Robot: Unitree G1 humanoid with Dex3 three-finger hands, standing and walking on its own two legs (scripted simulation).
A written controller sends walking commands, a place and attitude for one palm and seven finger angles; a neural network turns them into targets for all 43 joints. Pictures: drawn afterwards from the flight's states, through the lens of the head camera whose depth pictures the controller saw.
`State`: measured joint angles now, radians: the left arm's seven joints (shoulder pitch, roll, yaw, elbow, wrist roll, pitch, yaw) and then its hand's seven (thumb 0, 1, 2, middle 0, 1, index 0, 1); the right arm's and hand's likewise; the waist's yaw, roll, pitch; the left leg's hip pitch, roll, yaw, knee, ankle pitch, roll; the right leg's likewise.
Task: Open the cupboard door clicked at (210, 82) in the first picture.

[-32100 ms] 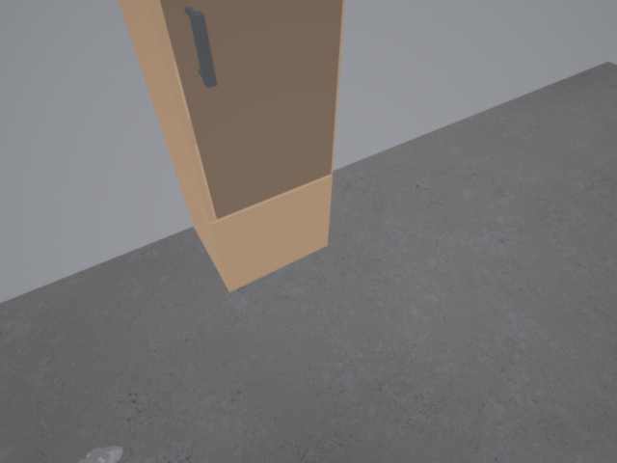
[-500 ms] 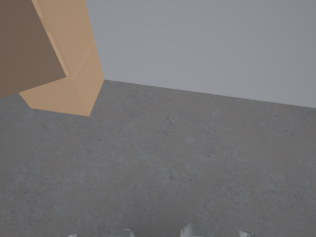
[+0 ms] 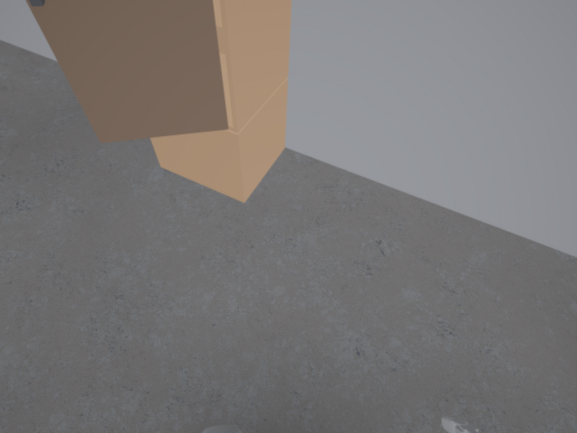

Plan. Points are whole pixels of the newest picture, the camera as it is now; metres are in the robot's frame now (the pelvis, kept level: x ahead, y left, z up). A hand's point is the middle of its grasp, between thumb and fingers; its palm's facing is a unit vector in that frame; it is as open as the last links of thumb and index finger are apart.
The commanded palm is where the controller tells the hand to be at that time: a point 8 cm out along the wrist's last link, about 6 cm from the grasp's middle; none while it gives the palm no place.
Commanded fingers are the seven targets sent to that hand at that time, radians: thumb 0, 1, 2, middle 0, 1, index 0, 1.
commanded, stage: turn to face it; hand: left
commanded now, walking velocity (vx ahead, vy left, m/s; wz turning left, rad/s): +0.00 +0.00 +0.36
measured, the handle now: out of the picture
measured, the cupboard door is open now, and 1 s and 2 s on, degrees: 38 38 38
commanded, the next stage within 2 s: take the last steps up to it in 0.30 s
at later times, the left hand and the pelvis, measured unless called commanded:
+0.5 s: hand out of the picture +0.02 +0.18 -0.15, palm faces +0.20 -0.96 -0.21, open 7.4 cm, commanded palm none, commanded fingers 0.00 0.90 0.90 -0.20 -0.30 -0.20 -0.30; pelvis +0.00 -0.01 +0.01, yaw +10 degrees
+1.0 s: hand (127, 414) +0.15 +0.25 -0.14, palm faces +0.23 -0.95 -0.20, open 7.4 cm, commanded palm none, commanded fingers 0.00 0.90 0.90 -0.20 -0.30 -0.20 -0.30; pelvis +0.09 +0.04 +0.02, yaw +14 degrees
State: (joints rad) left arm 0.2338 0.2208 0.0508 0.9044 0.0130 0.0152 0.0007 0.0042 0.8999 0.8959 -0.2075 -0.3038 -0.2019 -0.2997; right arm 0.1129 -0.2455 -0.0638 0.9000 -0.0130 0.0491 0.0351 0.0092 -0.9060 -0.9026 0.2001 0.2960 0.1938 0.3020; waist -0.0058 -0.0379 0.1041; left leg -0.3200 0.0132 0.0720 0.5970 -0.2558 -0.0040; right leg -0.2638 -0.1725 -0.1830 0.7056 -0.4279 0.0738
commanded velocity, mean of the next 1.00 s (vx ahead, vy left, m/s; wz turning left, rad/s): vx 0.19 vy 0.08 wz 0.20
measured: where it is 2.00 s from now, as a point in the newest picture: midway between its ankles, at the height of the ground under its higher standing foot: (221, 350)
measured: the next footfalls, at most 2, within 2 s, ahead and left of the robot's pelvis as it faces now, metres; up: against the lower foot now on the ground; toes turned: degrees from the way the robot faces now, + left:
right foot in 0.32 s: +0.05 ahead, -0.15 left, +0.00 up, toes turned +3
left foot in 0.60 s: +0.03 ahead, +0.11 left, +0.00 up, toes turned +16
